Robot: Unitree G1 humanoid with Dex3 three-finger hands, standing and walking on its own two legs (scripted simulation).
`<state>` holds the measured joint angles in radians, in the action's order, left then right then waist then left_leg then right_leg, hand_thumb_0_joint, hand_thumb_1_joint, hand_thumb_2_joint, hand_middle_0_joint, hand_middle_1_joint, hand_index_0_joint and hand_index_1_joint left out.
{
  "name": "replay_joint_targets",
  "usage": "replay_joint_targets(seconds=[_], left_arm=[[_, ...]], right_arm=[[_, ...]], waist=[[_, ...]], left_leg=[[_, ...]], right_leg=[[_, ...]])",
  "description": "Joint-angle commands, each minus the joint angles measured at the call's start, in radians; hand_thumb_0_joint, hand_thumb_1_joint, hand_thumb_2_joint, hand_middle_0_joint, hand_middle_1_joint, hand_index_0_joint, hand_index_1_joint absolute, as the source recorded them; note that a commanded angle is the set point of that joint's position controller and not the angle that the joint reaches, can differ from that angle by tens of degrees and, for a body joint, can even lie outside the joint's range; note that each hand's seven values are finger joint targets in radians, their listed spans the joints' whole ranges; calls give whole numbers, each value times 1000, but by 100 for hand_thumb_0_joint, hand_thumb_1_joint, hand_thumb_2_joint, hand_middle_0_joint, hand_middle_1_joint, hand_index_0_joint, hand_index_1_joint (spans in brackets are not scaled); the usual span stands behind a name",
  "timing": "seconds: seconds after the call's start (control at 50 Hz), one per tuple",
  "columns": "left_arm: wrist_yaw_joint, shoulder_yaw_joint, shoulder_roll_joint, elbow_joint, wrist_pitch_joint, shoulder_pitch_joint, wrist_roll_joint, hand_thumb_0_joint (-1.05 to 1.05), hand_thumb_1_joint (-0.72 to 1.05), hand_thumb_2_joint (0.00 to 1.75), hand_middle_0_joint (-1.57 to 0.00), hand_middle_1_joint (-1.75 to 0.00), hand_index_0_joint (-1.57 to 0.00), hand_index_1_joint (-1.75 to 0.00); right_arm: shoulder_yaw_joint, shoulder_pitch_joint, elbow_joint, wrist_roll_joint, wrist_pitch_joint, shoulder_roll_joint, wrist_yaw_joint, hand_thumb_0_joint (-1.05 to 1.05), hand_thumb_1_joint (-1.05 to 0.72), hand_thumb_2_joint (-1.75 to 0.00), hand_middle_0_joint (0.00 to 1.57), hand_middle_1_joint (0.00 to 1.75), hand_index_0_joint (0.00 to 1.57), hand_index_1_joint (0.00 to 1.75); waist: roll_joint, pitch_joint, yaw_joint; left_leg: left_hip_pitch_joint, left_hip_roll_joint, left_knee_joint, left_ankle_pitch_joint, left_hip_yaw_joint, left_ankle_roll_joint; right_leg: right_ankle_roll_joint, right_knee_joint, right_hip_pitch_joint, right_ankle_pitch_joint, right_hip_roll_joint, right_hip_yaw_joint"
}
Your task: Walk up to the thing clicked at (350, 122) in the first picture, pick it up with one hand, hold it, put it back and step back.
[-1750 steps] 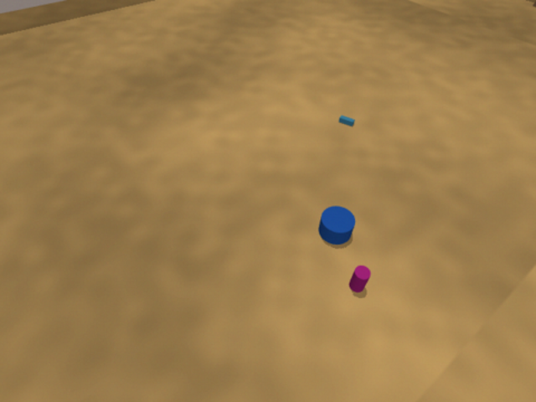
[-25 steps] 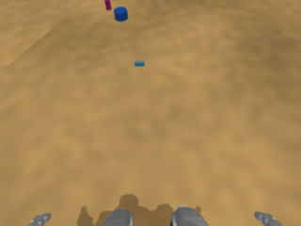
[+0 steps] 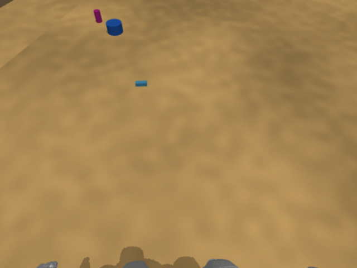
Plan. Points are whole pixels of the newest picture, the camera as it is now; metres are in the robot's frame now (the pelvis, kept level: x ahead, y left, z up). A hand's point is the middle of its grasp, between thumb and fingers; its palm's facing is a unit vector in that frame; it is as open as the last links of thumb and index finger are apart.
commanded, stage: walk up
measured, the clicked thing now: (141, 83) +1.47 +0.25 -0.73
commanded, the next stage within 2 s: stand in 1.12 s
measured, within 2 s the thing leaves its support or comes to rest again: neither
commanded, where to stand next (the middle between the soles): +0.06 -0.01 m, yaw +0 degrees
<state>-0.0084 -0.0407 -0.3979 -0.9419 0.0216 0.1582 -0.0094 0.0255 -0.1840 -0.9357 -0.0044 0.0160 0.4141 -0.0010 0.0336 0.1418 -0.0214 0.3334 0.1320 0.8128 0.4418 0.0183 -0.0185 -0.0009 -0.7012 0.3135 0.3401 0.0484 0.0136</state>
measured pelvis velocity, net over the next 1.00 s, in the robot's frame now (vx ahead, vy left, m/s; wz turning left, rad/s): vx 0.02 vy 0.01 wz -0.07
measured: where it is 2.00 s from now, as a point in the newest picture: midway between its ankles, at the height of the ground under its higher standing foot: outside the picture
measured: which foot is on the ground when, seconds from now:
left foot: down 0.00-1.00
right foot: down 0.00-1.00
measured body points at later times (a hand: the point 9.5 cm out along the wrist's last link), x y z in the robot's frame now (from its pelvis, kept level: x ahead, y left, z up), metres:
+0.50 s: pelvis +0.00 +0.01 +0.03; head +0.01 -0.01 +0.48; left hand +0.10 +0.30 -0.10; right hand +0.05 -0.30 -0.11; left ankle +0.01 +0.15 -0.71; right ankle +0.02 -0.13 -0.71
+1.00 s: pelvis +0.02 +0.01 +0.03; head +0.03 +0.01 +0.48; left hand +0.14 +0.30 -0.10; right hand +0.09 -0.29 -0.10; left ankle +0.01 +0.15 -0.71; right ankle +0.02 -0.13 -0.71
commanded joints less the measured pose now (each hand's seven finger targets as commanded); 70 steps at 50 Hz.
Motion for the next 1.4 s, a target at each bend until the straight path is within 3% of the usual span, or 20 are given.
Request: replay_joint_targets(seconds=[0.0,0.02,0.04,0.06,0.08,0.12,0.14,0.24,0.3,0.4,0.62,0.86,1.06,1.08,1.1,1.2,1.38], left_arm=[[-15,-45,-229,60,23,-103,4,0,90,90,-20,-30,-20,-30],[-14,-38,-203,59,20,-118,6,0,90,90,-20,-30,-20,-30],[-10,-36,-188,39,19,-99,10,0,90,90,-20,-30,-20,-30],[-9,-37,-190,11,19,-49,7,0,90,90,-20,-30,-20,-30],[-7,-37,-198,-10,21,-40,5,0,90,90,-20,-30,-20,-30],[-1,-35,-205,-21,24,-85,0,0,90,90,-20,-30,-20,-30],[0,-35,-206,-24,24,-104,1,0,90,90,-20,-30,-20,-30],[4,-26,-185,-72,19,-106,1,0,90,90,-20,-30,-20,-30],[5,-27,-184,-82,20,-139,0,0,90,90,-20,-30,-20,-30],[4,-21,-166,-107,22,-138,7,0,90,90,-20,-30,-20,-30],[-1,-11,-151,-141,12,-145,13,0,90,90,-20,-30,-20,-30],[-6,-9,-147,-156,6,-161,6,0,90,90,-20,-30,-20,-30],[-8,-8,-148,-150,8,-158,-1,0,90,90,-20,-30,-20,-30],[-8,-9,-149,-146,8,-164,-2,0,90,90,-20,-30,-20,-30],[-7,-10,-162,-142,12,-160,0,0,90,90,-20,-30,-20,-30],[-4,-8,-150,-140,10,-131,3,0,90,90,-20,-30,-20,-30],[-3,-7,-160,-135,5,-132,1,0,90,90,-20,-30,-20,-30]], right_arm=[[45,-22,22,5,-42,174,-14,0,-90,-90,20,30,20,30],[54,-11,16,5,-49,206,-8,0,-90,-90,20,30,20,30],[51,25,15,4,-53,223,-4,0,-90,-90,20,30,20,30],[47,69,20,5,-53,226,-2,0,-90,-90,20,30,20,30],[38,94,18,2,-49,218,1,0,-90,-90,20,30,20,30],[28,99,-2,-1,-43,188,5,0,-90,-90,20,30,20,30],[27,83,-15,-1,-43,190,6,0,-90,-90,20,30,20,30],[25,109,-62,-4,-41,188,14,0,-90,-90,20,30,20,30],[20,91,-88,-7,-45,174,14,0,-90,-90,20,30,20,30],[16,115,-106,-3,-54,163,10,0,-90,-90,20,30,20,30],[26,142,-132,-1,-54,163,3,0,-90,-90,20,30,20,30],[41,163,-134,-1,-45,155,1,0,-90,-90,20,30,20,30],[47,172,-127,-1,-37,149,4,0,-90,-90,20,30,20,30],[47,165,-127,-1,-37,152,4,0,-90,-90,20,30,20,30],[41,171,-122,-6,-36,141,1,0,-90,-90,20,30,20,30],[41,171,-128,-5,-39,152,-2,0,-90,-90,20,30,20,30],[34,162,-134,-7,-33,143,1,0,-90,-90,20,30,20,30]], waist=[[-65,-190,-45],[-7,-174,-38],[6,-157,-9],[-15,-159,25],[-43,-132,36],[-76,-104,14],[-59,-94,4],[-52,-78,17],[-81,-102,5],[-84,-165,13],[-22,-215,15],[-25,-194,6],[-46,-180,3],[-46,-187,-1],[-60,-192,-4],[-26,-229,4],[-38,-153,4]], left_leg=[[-169,-39,-217,-83,-33,54],[-144,12,-287,-187,-78,69],[-88,57,-338,-214,-144,98],[-51,91,-346,-170,-175,121],[3,82,-338,-115,-153,118],[2,8,-337,-24,-73,73],[-29,-6,-351,-11,-58,64],[-74,2,-394,38,-64,68],[-105,-7,-412,-28,-46,53],[-171,-1,-433,-174,-23,45],[-242,26,-482,-359,-3,43],[-292,26,-502,-373,18,42],[-301,17,-505,-316,24,43],[-296,16,-505,-322,23,44],[-296,22,-513,-397,-4,31],[-340,26,-505,-478,0,28],[-277,14,-551,-283,-11,24]], right_leg=[[148,165,73,-254,-227,258],[85,112,52,-232,-149,155],[50,73,8,-236,-94,92],[50,86,-33,-163,-74,83],[55,133,-66,-105,-78,106],[76,218,-45,-43,-122,201],[79,235,-7,-6,-135,217],[67,334,27,138,-117,214],[59,363,6,104,-128,223],[39,334,-64,-166,-137,188],[22,310,-155,-401,-140,138],[18,336,-145,-415,-137,130],[15,355,-135,-397,-133,132],[16,357,-147,-407,-138,137],[12,353,-162,-467,-149,130],[10,350,-186,-517,-154,117],[10,397,-148,-321,-150,123]])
